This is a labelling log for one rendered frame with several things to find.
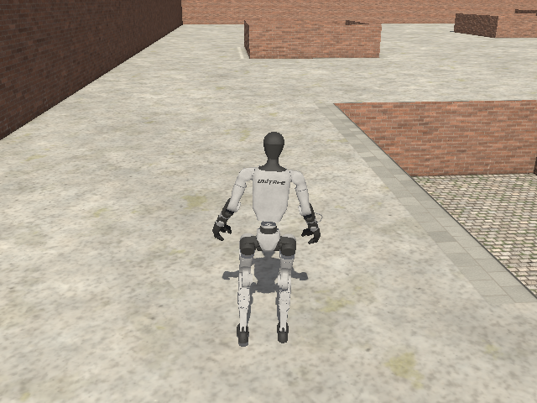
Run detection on left robot hand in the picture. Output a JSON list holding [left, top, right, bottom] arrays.
[[212, 222, 232, 241]]

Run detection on right robot hand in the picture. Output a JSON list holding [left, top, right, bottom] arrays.
[[301, 228, 321, 244]]

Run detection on robot right shin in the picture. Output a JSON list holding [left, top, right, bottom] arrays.
[[279, 275, 291, 332]]

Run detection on right robot thigh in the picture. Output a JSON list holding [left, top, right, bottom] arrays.
[[278, 234, 296, 290]]

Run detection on left robot upper arm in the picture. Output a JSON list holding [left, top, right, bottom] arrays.
[[227, 167, 255, 212]]

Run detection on robot left forearm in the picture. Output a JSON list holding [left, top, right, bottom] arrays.
[[216, 198, 234, 227]]

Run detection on right robot upper arm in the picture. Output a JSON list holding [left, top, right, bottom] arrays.
[[289, 170, 311, 216]]

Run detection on robot right forearm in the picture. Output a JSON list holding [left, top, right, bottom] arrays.
[[303, 204, 319, 232]]

